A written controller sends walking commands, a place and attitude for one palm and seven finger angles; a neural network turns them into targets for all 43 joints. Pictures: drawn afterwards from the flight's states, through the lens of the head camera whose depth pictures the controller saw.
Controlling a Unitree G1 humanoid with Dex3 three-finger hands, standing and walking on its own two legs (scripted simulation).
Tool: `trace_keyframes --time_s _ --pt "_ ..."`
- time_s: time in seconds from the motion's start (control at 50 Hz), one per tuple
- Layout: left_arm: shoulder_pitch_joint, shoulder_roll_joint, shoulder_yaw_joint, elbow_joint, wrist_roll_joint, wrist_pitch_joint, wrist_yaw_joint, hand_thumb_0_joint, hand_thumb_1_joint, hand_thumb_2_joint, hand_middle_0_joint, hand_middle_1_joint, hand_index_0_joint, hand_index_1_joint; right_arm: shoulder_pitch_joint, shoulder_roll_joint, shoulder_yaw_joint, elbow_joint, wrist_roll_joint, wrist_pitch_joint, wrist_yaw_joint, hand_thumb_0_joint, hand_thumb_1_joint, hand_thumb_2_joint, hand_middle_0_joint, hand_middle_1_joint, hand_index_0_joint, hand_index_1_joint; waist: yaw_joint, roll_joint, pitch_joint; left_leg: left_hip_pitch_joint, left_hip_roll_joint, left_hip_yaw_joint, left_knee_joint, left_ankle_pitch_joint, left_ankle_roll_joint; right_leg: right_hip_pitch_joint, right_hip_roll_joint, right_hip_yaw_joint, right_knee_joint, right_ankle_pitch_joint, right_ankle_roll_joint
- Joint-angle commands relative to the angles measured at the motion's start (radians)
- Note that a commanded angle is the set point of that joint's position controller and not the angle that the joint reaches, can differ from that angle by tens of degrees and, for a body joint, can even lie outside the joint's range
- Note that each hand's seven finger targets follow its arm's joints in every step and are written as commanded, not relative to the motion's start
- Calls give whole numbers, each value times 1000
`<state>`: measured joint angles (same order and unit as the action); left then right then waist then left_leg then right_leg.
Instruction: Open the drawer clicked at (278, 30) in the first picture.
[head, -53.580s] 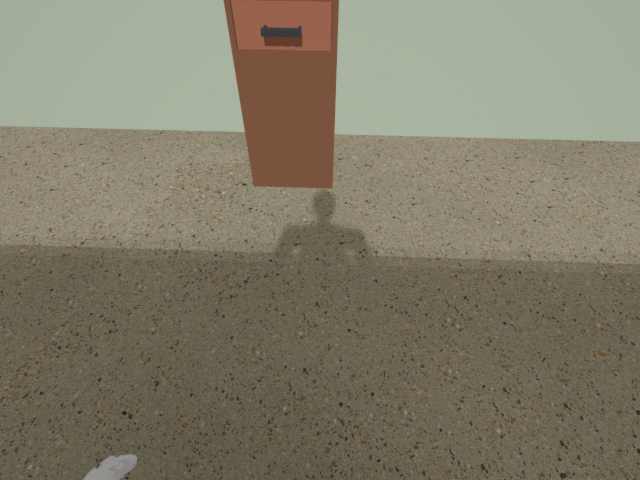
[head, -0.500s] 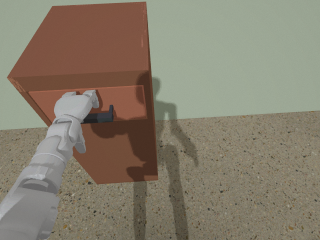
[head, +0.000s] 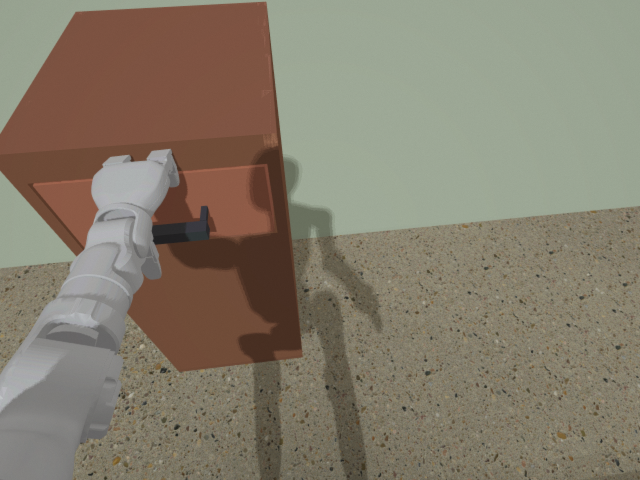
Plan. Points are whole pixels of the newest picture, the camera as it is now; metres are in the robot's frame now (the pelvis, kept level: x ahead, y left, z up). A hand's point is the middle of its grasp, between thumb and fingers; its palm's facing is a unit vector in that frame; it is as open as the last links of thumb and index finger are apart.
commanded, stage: move the hooked fingers above the handle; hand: left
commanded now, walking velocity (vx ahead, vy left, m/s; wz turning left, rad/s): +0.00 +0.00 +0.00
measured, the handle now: (165, 224) +0.51 +0.23 -0.01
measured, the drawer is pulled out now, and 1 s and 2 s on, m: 0.00 0.00 0.00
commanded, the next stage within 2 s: lower the fingers behind the handle in 1.38 s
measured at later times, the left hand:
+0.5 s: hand (143, 220) +0.47 +0.24 +0.04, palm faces +0.07 -0.01 -1.00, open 13.2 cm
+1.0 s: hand (126, 233) +0.46 +0.26 +0.03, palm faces -0.03 -0.03 -1.00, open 13.8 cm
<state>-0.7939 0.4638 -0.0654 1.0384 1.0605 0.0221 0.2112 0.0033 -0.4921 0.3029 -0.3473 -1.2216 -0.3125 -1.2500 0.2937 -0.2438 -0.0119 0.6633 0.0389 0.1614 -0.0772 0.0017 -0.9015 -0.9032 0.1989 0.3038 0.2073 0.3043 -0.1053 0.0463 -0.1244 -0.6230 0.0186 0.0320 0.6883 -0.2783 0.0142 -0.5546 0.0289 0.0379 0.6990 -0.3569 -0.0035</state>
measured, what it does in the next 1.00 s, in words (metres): stands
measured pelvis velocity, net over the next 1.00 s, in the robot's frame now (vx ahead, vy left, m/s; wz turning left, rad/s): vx -0.01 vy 0.01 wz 0.01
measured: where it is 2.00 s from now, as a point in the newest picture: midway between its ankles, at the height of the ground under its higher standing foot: outside the picture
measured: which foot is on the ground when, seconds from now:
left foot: down 0.00-1.00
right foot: down 0.00-1.00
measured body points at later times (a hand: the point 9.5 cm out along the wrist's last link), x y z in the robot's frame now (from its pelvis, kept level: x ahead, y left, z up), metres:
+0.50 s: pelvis +0.00 +0.02 -0.01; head +0.07 +0.02 +0.43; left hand +0.46 +0.23 +0.10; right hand +0.04 -0.24 -0.15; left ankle +0.03 +0.12 -0.72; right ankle -0.01 -0.12 -0.72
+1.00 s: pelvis -0.01 +0.01 -0.01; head +0.08 +0.02 +0.43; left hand +0.46 +0.26 +0.09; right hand +0.00 -0.27 -0.13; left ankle +0.03 +0.12 -0.72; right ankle -0.01 -0.12 -0.72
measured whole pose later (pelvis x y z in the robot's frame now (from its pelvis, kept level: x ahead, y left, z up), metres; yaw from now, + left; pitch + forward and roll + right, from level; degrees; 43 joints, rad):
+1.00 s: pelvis -0.01 +0.01 -0.01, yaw +1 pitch +16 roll -2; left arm -0.78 0.54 -0.02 1.00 1.07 -0.07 0.27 0.00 -0.49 0.30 -0.33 -1.21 -0.33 -1.20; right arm 0.39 -0.27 -0.07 0.71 0.01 0.10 -0.06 0.00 -0.90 -0.90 0.20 0.30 0.21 0.30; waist -0.10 0.04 -0.12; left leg -0.78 0.02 0.01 0.80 -0.30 0.03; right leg -0.68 0.03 0.02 0.77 -0.37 0.01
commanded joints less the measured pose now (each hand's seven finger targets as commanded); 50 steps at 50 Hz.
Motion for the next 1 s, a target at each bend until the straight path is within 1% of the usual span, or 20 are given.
trace_keyframes --time_s 0.0,0.06,0.1,0.12,0.14,0.18,0.22,0.24,0.28,0.32,0.38,0.42,0.48,0.6,0.68,0.72,0.86,0.9,0.92,0.98 --pt "-274 352 96 -89 -10 -32 -24 0 -500 300 -300 -1200 -300 -1200 60 -164 -55 -103 0 -39 -25 0 -900 -900 200 300 200 300 23 -141 -168 90 -39 28 -48 15 41 58 -2 -13 -150 93 -9" --pt "-391 375 103 -210 -1 -130 -10 0 -500 300 -300 -1200 -300 -1200 86 -167 -69 -100 -6 -67 -32 0 -900 -900 200 300 200 300 -5 -51 -235 115 -36 13 -11 2 46 -4 2 -3 -122 69 -10" --pt "-493 307 58 -349 -8 -208 10 0 -500 300 -300 -1200 -300 -1200 114 -157 -89 -84 -20 -85 -23 0 -900 -900 200 300 200 300 -33 8 -337 191 -33 -5 22 57 48 -36 12 -8 -93 111 -15" --pt "-523 335 84 -414 -8 -242 28 0 -500 300 -300 -1200 -300 -1200 128 -161 -99 -73 -26 -92 -20 0 -900 -900 200 300 200 300 -26 62 -409 240 -32 -19 36 83 43 -57 19 -11 -72 120 -19" --pt "-528 300 63 -449 -11 -261 45 0 -500 300 -300 -1200 -300 -1200 138 -159 -107 -64 -31 -97 -16 0 -900 -900 200 300 200 300 -31 92 -461 288 -32 -28 55 119 41 -83 25 -17 -53 138 -23" --pt "-566 258 44 -492 -19 -275 84 0 -500 300 -300 -1200 -300 -1200 155 -162 -119 -32 -41 -106 -7 0 -900 -900 200 300 200 300 -47 149 -501 361 -26 -51 83 180 30 -162 33 -39 -23 152 -30" --pt "-562 252 56 -435 -31 -247 127 0 -500 300 -300 -1200 -300 -1200 171 -168 -119 1 -42 -105 7 0 -900 -900 200 300 200 300 -61 114 -465 349 -19 -69 88 196 27 -196 40 -58 -17 154 -29" --pt "-538 267 86 -404 -36 -219 149 0 -500 300 -300 -1200 -300 -1200 177 -173 -119 11 -46 -102 16 0 -900 -900 200 300 200 300 -42 113 -461 342 -20 -73 84 222 22 -190 43 -69 -9 164 -35" --pt "-520 259 90 -307 -28 -141 189 0 -500 300 -300 -1200 -300 -1200 169 -174 -112 22 -46 -88 34 0 -900 -900 200 300 200 300 -36 125 -428 319 -23 -71 74 237 14 -201 47 -84 -7 163 -39" --pt "-523 303 122 -238 -5 -57 208 0 -500 300 -300 -1200 -300 -1200 164 -179 -103 25 -45 -75 48 0 -900 -900 200 300 200 300 -21 96 -433 288 -22 -59 63 269 12 -166 48 -89 -6 189 -35" --pt "-583 275 74 -200 7 38 207 0 -500 300 -300 -1200 -300 -1200 148 -177 -97 16 -35 -58 54 0 -900 -900 200 300 200 300 -32 60 -375 262 -23 -49 32 223 14 -139 48 -91 -30 171 -35" --pt "-606 321 100 -197 28 72 196 0 -500 300 -300 -1200 -300 -1200 141 -177 -90 7 -31 -53 48 0 -900 -900 200 300 200 300 -21 48 -404 270 -24 -46 19 219 18 -109 47 -84 -36 172 -32" --pt "-576 290 63 -117 32 110 154 0 -500 300 -300 -1200 -300 -1200 118 -170 -79 -10 -24 -47 31 0 -900 -900 200 300 200 300 -28 -14 -331 229 -26 -35 -6 136 26 -88 40 -78 -64 127 -27" --pt "-527 331 89 -85 -14 39 51 0 -500 300 -300 -1200 -300 -1200 104 -163 -58 -56 -19 -60 -7 0 -900 -900 200 300 200 300 -19 -81 -291 183 -29 -21 -30 38 40 -30 22 -55 -98 75 -17" --pt "-472 341 87 -83 15 -36 35 0 -500 300 -300 -1200 -300 -1200 107 -164 -56 -75 -17 -79 -18 0 -900 -900 200 300 200 300 -12 -76 -237 129 -29 -20 -19 -25 41 -76 20 -45 -91 23 -16" --pt "-476 340 90 -139 21 -76 44 0 -500 300 -300 -1200 -300 -1200 119 -160 -63 -84 -20 -87 -15 0 -900 -900 200 300 200 300 -2 -23 -294 149 -30 -19 -8 -3 39 -75 22 -42 -78 37 -20" --pt "-452 354 127 -188 12 -96 103 0 -500 300 -300 -1200 -300 -1200 145 -168 -84 -59 -25 -88 4 0 -900 -900 200 300 200 300 6 3 -353 155 -26 -21 22 71 33 -79 32 -47 -54 90 -24" --pt "-496 293 84 -251 5 -101 111 0 -500 300 -300 -1200 -300 -1200 151 -167 -94 -46 -32 -90 12 0 -900 -900 200 300 200 300 -14 39 -401 215 -24 -23 33 120 33 -85 36 -52 -55 122 -27" --pt "-510 316 102 -296 6 -111 115 0 -500 300 -300 -1200 -300 -1200 159 -172 -101 -39 -33 -92 15 0 -900 -900 200 300 200 300 -5 62 -450 251 -21 -29 36 142 30 -77 37 -49 -51 137 -26" --pt "-504 253 59 -362 -9 -117 112 0 -500 300 -300 -1200 -300 -1200 157 -169 -113 -23 -39 -90 19 0 -900 -900 200 300 200 300 -15 118 -485 344 -19 -38 46 222 23 -96 47 -60 -47 177 -33"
